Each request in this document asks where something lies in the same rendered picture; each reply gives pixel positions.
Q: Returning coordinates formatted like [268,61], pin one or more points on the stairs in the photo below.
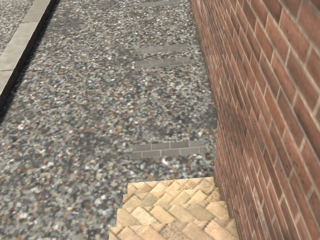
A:
[178,209]

